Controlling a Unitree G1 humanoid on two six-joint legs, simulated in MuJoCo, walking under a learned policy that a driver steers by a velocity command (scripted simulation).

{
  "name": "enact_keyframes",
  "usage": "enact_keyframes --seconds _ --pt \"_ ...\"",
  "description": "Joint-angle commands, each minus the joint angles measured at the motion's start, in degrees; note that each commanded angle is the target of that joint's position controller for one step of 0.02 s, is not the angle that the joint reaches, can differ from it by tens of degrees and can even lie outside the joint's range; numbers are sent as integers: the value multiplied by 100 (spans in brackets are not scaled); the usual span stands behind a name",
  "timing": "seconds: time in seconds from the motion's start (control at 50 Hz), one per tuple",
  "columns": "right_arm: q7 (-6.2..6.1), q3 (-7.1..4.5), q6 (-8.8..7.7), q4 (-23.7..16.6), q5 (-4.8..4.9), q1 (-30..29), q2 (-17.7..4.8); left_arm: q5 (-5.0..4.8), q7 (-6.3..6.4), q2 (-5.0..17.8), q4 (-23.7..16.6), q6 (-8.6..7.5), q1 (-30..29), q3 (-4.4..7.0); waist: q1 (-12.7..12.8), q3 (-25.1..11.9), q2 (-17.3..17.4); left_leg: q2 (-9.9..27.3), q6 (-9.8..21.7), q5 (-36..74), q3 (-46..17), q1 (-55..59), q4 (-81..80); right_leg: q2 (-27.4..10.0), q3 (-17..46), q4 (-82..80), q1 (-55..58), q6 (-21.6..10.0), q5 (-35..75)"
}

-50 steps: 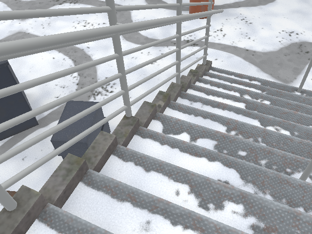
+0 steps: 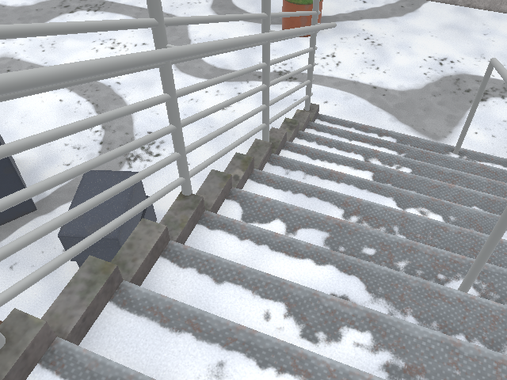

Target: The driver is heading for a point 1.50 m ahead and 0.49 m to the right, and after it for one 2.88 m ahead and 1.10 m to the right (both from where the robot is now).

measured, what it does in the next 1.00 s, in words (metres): stands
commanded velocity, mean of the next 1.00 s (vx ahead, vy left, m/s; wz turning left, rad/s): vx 0.05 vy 0.00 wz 0.00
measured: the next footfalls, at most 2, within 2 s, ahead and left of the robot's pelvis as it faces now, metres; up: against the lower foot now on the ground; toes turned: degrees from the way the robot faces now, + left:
left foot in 1.14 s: +0.10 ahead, +0.14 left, +0.00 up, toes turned +6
right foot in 1.56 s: +0.33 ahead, +0.02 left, -0.15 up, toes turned -5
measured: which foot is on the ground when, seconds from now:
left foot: down 0.00-0.88, up 0.90-1.00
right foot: down 0.00-1.00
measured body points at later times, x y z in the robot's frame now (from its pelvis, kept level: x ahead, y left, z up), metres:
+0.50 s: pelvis +0.00 +0.00 +0.00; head +0.01 -0.01 +0.45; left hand -0.01 +0.22 -0.16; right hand -0.03 -0.22 -0.17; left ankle +0.04 +0.13 -0.75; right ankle -0.03 -0.10 -0.75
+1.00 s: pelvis +0.02 +0.01 +0.00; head +0.01 +0.01 +0.45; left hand -0.01 +0.25 -0.16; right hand +0.01 -0.23 -0.16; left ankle +0.02 +0.11 -0.71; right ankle -0.03 -0.10 -0.75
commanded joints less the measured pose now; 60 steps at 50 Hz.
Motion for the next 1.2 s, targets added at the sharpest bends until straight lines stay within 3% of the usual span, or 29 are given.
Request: enact_keyframes --seconds 0.02,0.5,0.52,0.84,0.86,0.88,0.9,0.92,0.94,0.96,0.98,1.0,1.02,1.04,1.08,1.1,1.12,1.14,1.16,1.18,1.2 --pt "-12 -53 -10 -57 -1 283 -424 3 16 484 -70 -26 364 67 -3 186 -11 533 127 635 -377 301 -114 -605 463 -507 -611 21 14" --pt "-17 -46 1 21 4 493 -318 0 20 424 -91 -80 543 58 -8 262 -37 518 80 694 -323 302 -31 -624 491 -514 -721 -5 45" --pt "-5 -40 -28 35 -36 505 -326 22 9 419 -122 -82 563 59 32 241 -22 469 64 702 -274 261 26 -604 501 -478 -656 -2 143" --pt "-24 -17 -58 74 -2 530 -289 -2 29 415 -151 -94 542 65 19 282 -47 478 3 746 -230 310 4 -605 507 -517 -666 3 192" --pt "-26 -32 -38 47 -18 534 -336 23 35 581 -142 -65 653 126 76 147 -207 254 31 -5 -16 222 226 -567 582 -674 -601 -65 -780" --pt "-17 -98 -2 -49 -45 503 -468 42 34 984 -153 1 788 290 135 133 -576 -190 133 -1323 461 -93 955 -553 761 -807 -609 -296 -2493" --pt "26 -171 49 -187 -163 380 -622 100 30 1281 -177 68 965 431 271 366 -1011 -399 210 -2031 807 -579 2090 -964 1291 -1198 -924 -640 -3941" --pt "56 -211 118 -449 -189 17 -604 114 20 1406 -143 113 1169 538 435 938 -1341 -97 277 -1985 656 -1383 3057 -1562 1864 -1593 -1223 -1040 -4477" --pt "65 -258 107 -629 -154 -246 -606 166 12 1177 -138 99 1274 526 429 1260 -991 240 296 -1751 296 -2302 3474 -1861 2146 -1569 -868 -1215 -3941" --pt "64 -300 14 -662 -33 -292 -539 232 -2 1015 -277 62 923 491 251 1205 -478 488 248 -1200 -124 -2904 3487 -1923 2156 -1360 -222 -1212 -2900" --pt "57 -285 -81 -738 38 -385 -444 191 0 988 -424 36 693 495 186 1011 -174 457 191 -1330 -69 -2935 2853 -1771 1824 -1221 83 -1104 -2220" --pt "88 -261 -160 -726 -69 -187 -376 155 -1 1148 -486 -2 569 544 74 692 -370 395 185 -1438 28 -2366 2643 -1613 1472 -1057 13 -1092 -1944" --pt "109 -343 -169 -687 -138 104 -524 218 28 1183 -505 -51 368 573 -122 407 -733 526 255 -915 -23 -1874 3247 -1613 1277 -806 -269 -1118 -1627" --pt "127 -351 -156 -723 -130 197 -609 180 34 1187 -642 -49 213 575 -168 305 -834 506 259 -1040 102 -1451 3197 -1605 1184 -690 -707 -1091 -1849" --pt "192 -415 -121 -781 -115 330 -734 218 -2 1198 -847 -86 -63 586 -356 437 -667 421 314 -1401 361 -654 2893 -1500 994 -251 -1465 -1051 -1720" --pt "160 -427 -158 -716 -99 732 -666 184 43 1235 -960 -64 -401 621 -631 441 -491 269 333 -1407 725 -32 2562 -1288 734 249 -1895 -940 -1245" --pt "153 -482 -201 -450 -186 1648 -752 172 111 1264 -1066 -24 -619 625 -1070 169 -102 -72 316 -1607 1136 967 2252 -1023 478 1188 -2284 -899 -500" --pt "108 -572 -262 -21 -250 2765 -867 215 113 1167 -1126 -21 -785 618 -1581 113 946 -147 406 -2050 719 1707 1611 -427 39 3601 -2826 -831 245" --pt "154 -444 -408 0 -289 2891 -903 278 78 518 -1375 -84 -987 419 -1376 555 2006 807 575 -2047 -1293 1350 1143 448 304 5835 -4162 -782 -1735" --pt "141 -438 -512 -202 -105 2120 -1239 247 91 211 -1724 -79 -537 317 -475 681 2026 1745 1148 -2921 -3453 546 39 459 1319 5691 -4907 -773 -1181" --pt "163 -488 -610 -507 -69 1318 -1272 277 80 709 -1654 -32 -614 397 -133 938 732 2050 1353 -3666 -3582 86 7 -107 1340 5681 -4936 -633 -588"
Keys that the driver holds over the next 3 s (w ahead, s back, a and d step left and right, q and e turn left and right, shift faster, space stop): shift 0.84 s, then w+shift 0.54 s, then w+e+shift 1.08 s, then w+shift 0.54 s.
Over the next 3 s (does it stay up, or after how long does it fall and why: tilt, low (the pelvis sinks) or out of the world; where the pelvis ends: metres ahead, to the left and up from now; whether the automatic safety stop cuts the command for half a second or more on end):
stays up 1.31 -0.34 -0.67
